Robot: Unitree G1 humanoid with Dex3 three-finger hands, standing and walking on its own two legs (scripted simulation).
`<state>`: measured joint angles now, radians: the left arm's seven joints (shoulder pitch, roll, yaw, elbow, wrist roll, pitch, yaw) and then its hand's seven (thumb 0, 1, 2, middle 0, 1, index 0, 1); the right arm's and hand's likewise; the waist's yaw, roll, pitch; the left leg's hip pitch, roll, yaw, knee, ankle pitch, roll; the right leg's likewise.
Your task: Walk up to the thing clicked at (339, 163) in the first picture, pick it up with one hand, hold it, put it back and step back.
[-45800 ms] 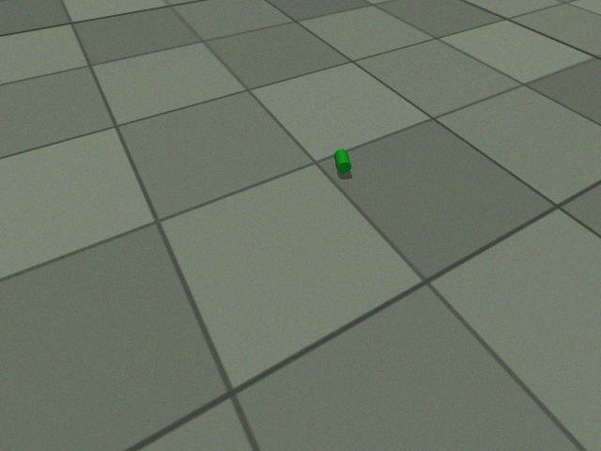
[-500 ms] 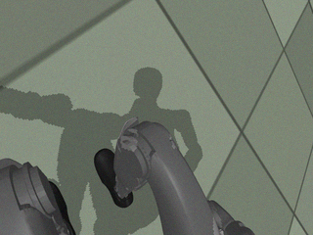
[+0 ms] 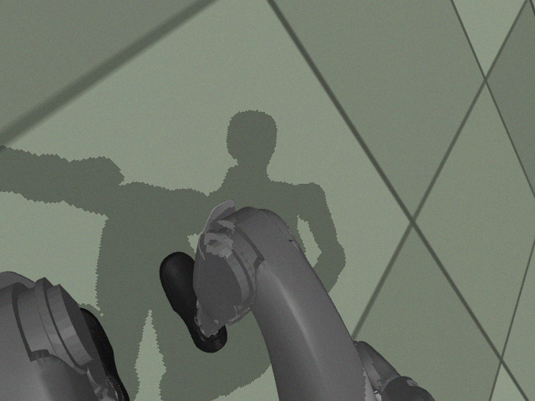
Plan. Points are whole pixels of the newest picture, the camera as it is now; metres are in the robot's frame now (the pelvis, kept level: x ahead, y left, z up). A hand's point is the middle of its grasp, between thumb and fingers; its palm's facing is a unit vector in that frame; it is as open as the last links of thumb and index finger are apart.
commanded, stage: open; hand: left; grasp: from above
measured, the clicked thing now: out of the picture +0.49 +0.36 -0.28
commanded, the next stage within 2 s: withdraw in 0.18 s
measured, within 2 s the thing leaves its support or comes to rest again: neither
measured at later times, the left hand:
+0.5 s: hand out of the picture +0.49 +0.37 -0.22, palm faces -0.34 -0.15 -0.93, open 13.1 cm
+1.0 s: hand out of the picture +0.46 +0.36 -0.09, palm faces -0.46 -0.17 -0.87, open 13.3 cm
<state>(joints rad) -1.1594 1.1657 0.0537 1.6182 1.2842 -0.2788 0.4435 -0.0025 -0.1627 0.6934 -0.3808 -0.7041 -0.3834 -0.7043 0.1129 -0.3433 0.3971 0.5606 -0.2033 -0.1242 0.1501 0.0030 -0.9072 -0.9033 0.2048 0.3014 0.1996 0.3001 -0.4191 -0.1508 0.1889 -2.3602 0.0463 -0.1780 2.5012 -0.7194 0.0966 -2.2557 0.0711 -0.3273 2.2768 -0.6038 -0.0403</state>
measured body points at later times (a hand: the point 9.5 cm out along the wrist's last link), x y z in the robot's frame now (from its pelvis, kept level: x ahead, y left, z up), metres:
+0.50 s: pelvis +0.00 +0.00 +0.00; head +0.28 +0.15 +0.31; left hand +0.50 +0.38 -0.17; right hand +0.06 -0.24 -0.05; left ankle +0.06 +0.10 -0.29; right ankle +0.12 -0.08 -0.29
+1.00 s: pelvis -0.01 -0.01 +0.06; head +0.23 +0.12 +0.42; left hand +0.48 +0.36 -0.04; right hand +0.09 -0.27 -0.02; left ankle +0.06 +0.10 -0.29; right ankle +0.12 -0.08 -0.29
